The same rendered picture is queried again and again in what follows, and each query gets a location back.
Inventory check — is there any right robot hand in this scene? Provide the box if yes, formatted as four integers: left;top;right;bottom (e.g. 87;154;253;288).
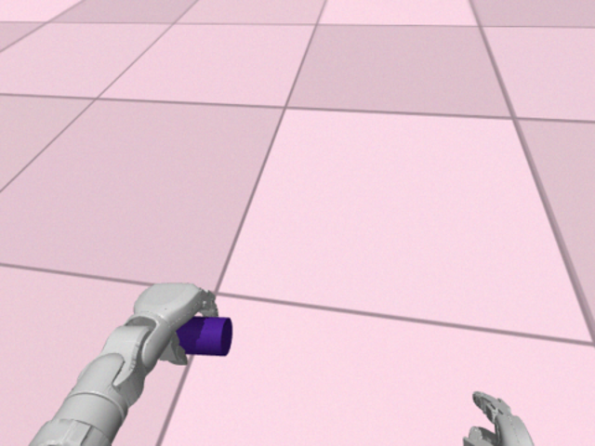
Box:
463;391;535;446

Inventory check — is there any left robot arm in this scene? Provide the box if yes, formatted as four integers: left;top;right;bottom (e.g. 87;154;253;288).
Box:
28;311;171;446

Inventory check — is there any left robot hand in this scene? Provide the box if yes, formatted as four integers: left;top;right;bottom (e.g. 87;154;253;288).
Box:
134;282;218;365

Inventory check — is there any can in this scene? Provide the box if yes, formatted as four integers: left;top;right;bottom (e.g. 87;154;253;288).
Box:
176;316;232;356

